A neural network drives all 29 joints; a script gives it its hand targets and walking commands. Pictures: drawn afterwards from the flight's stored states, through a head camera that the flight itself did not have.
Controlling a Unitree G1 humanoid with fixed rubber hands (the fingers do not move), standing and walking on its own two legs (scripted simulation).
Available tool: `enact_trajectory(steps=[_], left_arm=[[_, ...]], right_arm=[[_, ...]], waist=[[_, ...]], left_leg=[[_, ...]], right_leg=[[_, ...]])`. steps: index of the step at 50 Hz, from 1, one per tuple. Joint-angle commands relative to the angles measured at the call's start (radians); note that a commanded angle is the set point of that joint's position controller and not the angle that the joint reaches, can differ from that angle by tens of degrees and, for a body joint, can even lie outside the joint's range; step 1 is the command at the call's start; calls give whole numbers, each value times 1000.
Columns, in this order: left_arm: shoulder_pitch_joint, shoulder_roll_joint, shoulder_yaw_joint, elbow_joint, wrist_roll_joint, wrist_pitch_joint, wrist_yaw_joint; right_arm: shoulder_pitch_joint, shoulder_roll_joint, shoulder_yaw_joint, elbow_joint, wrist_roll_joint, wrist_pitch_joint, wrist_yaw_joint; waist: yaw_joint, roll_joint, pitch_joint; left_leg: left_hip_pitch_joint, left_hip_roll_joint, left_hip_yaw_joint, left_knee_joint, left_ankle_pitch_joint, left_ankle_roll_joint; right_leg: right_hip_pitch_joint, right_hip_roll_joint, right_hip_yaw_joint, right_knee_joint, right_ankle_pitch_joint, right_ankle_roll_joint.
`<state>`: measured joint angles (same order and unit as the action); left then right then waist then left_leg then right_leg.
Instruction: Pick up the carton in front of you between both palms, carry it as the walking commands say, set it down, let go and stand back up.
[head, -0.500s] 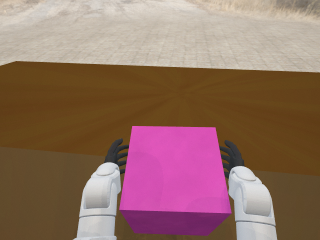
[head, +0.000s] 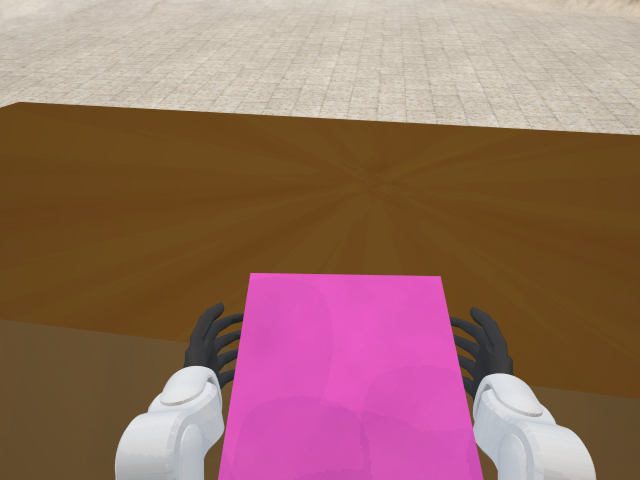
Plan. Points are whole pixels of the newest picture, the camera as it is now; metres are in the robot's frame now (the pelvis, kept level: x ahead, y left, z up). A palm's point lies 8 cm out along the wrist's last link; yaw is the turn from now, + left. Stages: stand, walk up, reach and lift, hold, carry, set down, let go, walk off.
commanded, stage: carry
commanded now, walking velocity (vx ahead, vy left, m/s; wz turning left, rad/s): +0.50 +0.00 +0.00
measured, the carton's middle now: (341, 402) +0.23 +0.01 +0.02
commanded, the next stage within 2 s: none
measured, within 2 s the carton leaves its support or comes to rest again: neither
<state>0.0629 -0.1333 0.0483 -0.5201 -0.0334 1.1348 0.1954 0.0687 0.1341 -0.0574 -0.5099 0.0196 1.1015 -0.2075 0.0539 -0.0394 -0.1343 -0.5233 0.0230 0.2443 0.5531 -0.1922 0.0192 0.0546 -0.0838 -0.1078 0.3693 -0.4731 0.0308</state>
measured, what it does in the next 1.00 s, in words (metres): walks ahead: left foot, then right foot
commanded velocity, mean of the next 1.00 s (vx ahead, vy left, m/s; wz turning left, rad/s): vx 0.50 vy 0.00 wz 0.00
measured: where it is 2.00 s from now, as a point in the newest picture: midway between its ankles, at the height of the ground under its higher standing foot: (350, 269)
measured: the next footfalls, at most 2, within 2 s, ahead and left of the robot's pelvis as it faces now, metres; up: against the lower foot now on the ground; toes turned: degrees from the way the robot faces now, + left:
left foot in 0.02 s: +0.18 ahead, +0.09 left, +0.00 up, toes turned +10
right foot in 0.52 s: +0.46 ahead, -0.11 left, +0.00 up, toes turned -13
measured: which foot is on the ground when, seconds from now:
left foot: up 0.00-0.00, down 0.02-0.52, up 0.54-0.98, down 1.00-1.00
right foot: down 0.00-0.04, up 0.06-0.50, down 0.52-1.00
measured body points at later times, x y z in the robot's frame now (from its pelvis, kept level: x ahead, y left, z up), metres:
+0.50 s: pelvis +0.30 +0.00 +0.01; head +0.27 -0.01 +0.46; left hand +0.54 +0.14 +0.10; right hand +0.53 -0.16 +0.09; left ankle +0.14 +0.09 -0.72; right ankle +0.42 -0.11 -0.71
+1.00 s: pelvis +0.61 -0.01 -0.01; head +0.62 +0.00 +0.44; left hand +0.95 +0.15 +0.10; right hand +0.95 -0.17 +0.10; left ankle +0.74 +0.07 -0.73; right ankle +0.43 -0.10 -0.72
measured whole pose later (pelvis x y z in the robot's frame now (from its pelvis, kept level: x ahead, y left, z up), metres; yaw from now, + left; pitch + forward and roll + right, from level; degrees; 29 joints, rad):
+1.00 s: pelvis +0.61 -0.01 -0.01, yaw -1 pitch +5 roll +0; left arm -0.40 -0.14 0.21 -0.10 0.03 1.00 0.20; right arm -0.38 0.13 -0.25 -0.12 -0.05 0.99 -0.22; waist 0.03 -0.01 -0.09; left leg -0.56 0.04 0.18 0.56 -0.12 0.08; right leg -0.02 -0.05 -0.21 0.49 -0.53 0.01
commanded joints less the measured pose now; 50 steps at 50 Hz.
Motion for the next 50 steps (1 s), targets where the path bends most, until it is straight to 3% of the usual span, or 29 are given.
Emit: enact_trajectory(steps=[1,2,3,4,6,9,11,13,17,18,19,21,23,24,25,26,27,28,29,31,32,34,37,40,41,43,46,48,50], left_arm=[[-390,-585,-526,-137,-180,-23,-20],[-358,-562,-516,-130,-170,-10,-19],[-348,-551,-515,-119,-160,-3,-24],[-379,-594,-516,-113,-167,-3,-30],[-361,-643,-517,-91,-153,-9,-42],[-314,-701,-514,-40,-110,-21,-62],[-318,-742,-532,-40,-102,-33,-72],[-344,-741,-554,-73,-106,-38,-76],[-337,-702,-585,-107,-122,-27,-64],[-326,-707,-588,-116,-130,-21,-66],[-350,-708,-585,-142,-129,-17,-66],[-324,-653,-569,-128,-134,-9,-61],[-314,-635,-564,-154,-144,-4,-64],[-312,-627,-554,-115,-143,4,-64],[-286,-597,-547,-100,-125,7,-66],[-274,-608,-532,-81,-136,3,-69],[-294,-567,-517,-81,-114,-1,-59],[-314,-548,-502,-49,-113,-7,-51],[-339,-602,-519,-44,-140,-17,-54],[-460,-673,-541,-53,-162,-52,-67],[-496,-705,-536,-28,-174,-72,-69],[-608,-717,-560,28,-194,-99,-78],[-702,-647,-528,70,-178,-126,-61],[-736,-622,-477,162,-153,-133,-37],[-769,-597,-472,184,-151,-134,-28],[-782,-602,-460,283,-122,-139,-8],[-852,-597,-403,354,-87,-144,5],[-941,-623,-393,389,-87,-156,10],[-963,-658,-388,439,-82,-163,10]], right_arm=[[-278,614,447,-57,111,-7,-12],[-269,570,437,-67,109,2,-13],[-315,601,464,-80,132,4,-5],[-351,613,477,-112,153,12,2],[-392,684,538,-109,187,14,33],[-388,723,588,-110,185,12,77],[-424,712,617,-147,208,8,106],[-382,702,606,-127,204,8,122],[-306,671,567,-97,180,16,109],[-319,663,571,-137,179,12,104],[-316,662,565,-136,173,18,100],[-297,640,554,-115,158,25,81],[-293,615,551,-130,142,31,69],[-278,616,553,-112,142,32,66],[-297,594,558,-111,135,36,63],[-303,599,558,-115,131,41,60],[-320,557,545,-93,128,44,54],[-371,569,563,-114,141,37,52],[-346,576,574,-101,148,23,55],[-461,645,549,-83,131,-4,55],[-480,666,554,-65,132,-22,53],[-544,675,495,16,80,-57,42],[-571,673,437,156,45,-79,28],[-686,635,420,200,57,-94,2],[-685,642,414,238,62,-93,-3],[-748,585,388,264,51,-106,-9],[-876,599,398,309,69,-110,-9],[-951,610,375,342,83,-121,-7],[-983,611,360,411,75,-129,-8]], waist=[[-86,53,-193],[-80,291,-231],[-92,270,-202],[-79,184,-159],[-65,21,-173],[-56,76,-117],[-54,108,-91],[-58,173,-82],[-63,159,-55],[-62,220,-38],[-62,191,-28],[-72,161,-12],[-63,197,-27],[-78,184,-13],[-56,151,-23],[-39,80,-122],[-7,-70,-204],[-3,-304,-216],[-5,-177,-250],[-10,-76,-223],[-20,-25,-205],[-32,-22,-152],[-21,-47,-116],[2,-41,-75],[10,-84,-74],[19,-36,-61],[26,-99,-71],[-28,-146,-87],[-102,-32,-233]], left_leg=[[619,41,-111,-77,-97,42],[720,340,-629,-248,-351,137],[687,412,-876,-402,-312,233],[620,416,-814,-395,-319,209],[484,364,-640,-385,-226,173],[341,297,-376,-418,-128,108],[367,284,-299,-447,-85,101],[387,248,-250,-469,-126,94],[492,210,-162,-423,95,86],[490,211,-127,-415,126,93],[510,224,-150,-416,160,76],[528,220,-141,-392,200,108],[571,231,-101,-316,296,91],[501,210,-109,-276,297,95],[450,207,-90,-161,409,90],[374,151,-14,28,436,50],[139,66,-9,350,189,5],[-174,-63,-70,627,-248,-21],[-240,-6,-224,776,-281,15],[-221,61,-251,810,-206,43],[-191,96,-271,719,-155,43],[-88,87,-218,596,-81,39],[-146,90,-185,451,-17,29],[-179,64,-135,270,74,21],[-201,56,-114,236,84,20],[-151,50,-93,155,77,19],[-87,21,-59,67,93,36],[-14,1,-47,8,111,64],[372,-72,-3,-22,13,80]], right_leg=[[-373,-41,-91,365,578,-30],[-577,40,-70,657,223,10],[-711,103,42,836,28,-2],[-730,10,128,884,49,-43],[-677,-58,159,856,126,-56],[-595,-51,67,652,170,-28],[-631,-48,35,540,250,-26],[-631,-35,-2,416,323,-14],[-654,-10,-57,276,425,-20],[-660,-9,-75,238,436,-24],[-645,-16,-66,259,454,-27],[-640,1,-93,210,445,-34],[-567,-1,-106,161,393,-50],[-497,35,-160,148,334,-45],[-373,81,-197,132,273,-58],[-173,73,-163,128,254,-80],[56,-146,209,41,122,-160],[243,-366,636,-95,142,-295],[236,-352,633,-105,257,-321],[70,-313,431,-71,424,-277],[1,-285,342,-105,357,-236],[-173,-219,193,-149,232,-181],[-163,-228,172,-188,136,-216],[-126,-166,72,-168,277,-196],[-72,-152,70,-147,335,-191],[-89,-173,52,-122,413,-212],[-50,-142,4,-73,493,-174],[-30,-116,-44,52,687,-154],[-148,-57,-98,384,798,-110]])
